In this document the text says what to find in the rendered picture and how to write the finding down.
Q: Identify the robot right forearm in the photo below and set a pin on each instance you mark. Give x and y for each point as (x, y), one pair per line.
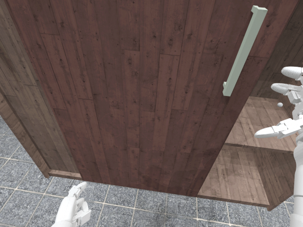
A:
(296, 219)

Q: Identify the right robot hand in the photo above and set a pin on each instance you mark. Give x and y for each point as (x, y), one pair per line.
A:
(287, 127)

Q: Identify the wardrobe door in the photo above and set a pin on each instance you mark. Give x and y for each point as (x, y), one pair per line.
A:
(20, 87)
(136, 86)

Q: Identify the left robot hand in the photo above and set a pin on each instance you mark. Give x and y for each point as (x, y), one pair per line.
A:
(70, 205)

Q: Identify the handle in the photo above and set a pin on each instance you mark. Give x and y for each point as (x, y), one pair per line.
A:
(246, 45)

